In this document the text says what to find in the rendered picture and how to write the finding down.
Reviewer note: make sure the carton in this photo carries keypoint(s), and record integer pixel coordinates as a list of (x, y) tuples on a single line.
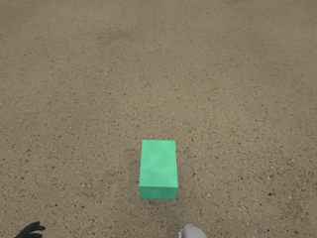
[(158, 170)]

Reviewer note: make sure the left robot hand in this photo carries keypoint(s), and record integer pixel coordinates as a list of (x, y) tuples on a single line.
[(27, 231)]

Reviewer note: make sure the robot right thigh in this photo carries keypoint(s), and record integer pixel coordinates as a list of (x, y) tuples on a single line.
[(190, 232)]

